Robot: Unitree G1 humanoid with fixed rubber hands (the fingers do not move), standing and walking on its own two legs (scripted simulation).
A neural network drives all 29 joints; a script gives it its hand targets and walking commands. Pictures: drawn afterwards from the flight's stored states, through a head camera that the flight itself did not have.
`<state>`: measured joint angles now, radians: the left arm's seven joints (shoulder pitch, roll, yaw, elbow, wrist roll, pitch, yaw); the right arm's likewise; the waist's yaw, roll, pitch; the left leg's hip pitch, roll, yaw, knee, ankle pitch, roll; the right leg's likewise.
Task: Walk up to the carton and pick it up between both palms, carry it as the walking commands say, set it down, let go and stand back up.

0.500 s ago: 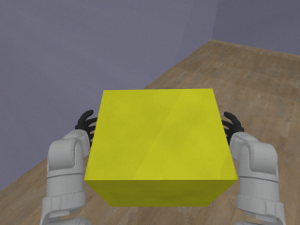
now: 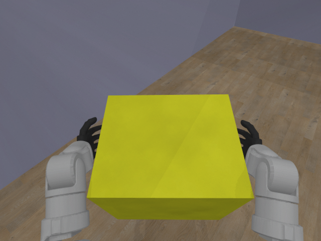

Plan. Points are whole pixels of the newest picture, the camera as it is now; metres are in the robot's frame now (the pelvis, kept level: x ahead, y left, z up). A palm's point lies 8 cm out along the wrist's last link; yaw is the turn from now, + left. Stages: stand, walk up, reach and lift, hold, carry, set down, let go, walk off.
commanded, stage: carry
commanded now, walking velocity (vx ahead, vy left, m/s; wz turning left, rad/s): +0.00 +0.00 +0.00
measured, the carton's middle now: (168, 162) +0.33 +0.00 +0.04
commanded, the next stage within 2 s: hold in 1.66 s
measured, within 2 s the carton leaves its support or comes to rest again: neither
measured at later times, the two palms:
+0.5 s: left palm (91, 144) +0.32 +0.18 +0.12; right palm (256, 149) +0.32 -0.20 +0.12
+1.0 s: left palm (92, 146) +0.32 +0.18 +0.12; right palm (256, 150) +0.32 -0.20 +0.11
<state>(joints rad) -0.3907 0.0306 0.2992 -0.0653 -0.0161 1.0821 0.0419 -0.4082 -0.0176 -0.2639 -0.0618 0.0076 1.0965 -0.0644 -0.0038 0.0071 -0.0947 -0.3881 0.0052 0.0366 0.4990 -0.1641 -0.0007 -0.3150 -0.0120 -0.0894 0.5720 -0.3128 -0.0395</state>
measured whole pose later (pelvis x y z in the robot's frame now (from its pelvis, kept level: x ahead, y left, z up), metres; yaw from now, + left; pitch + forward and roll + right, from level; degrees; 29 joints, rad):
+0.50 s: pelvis +0.00 -0.01 +0.00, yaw +0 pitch +3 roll +1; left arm -0.42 0.03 0.31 -0.03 0.00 1.08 0.04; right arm -0.44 -0.03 -0.26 -0.02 0.00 1.10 -0.06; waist -0.01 0.01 -0.11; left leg -0.38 0.02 0.04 0.50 -0.17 -0.01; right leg -0.31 0.00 -0.09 0.57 -0.32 -0.05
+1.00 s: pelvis +0.00 -0.01 +0.00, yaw +0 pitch +3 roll +1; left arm -0.40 0.03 0.30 -0.03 0.01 1.08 0.03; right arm -0.42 -0.02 -0.26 -0.03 -0.01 1.09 -0.06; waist -0.01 0.01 -0.10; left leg -0.38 0.03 0.04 0.50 -0.17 -0.02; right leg -0.30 0.00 -0.10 0.56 -0.31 -0.05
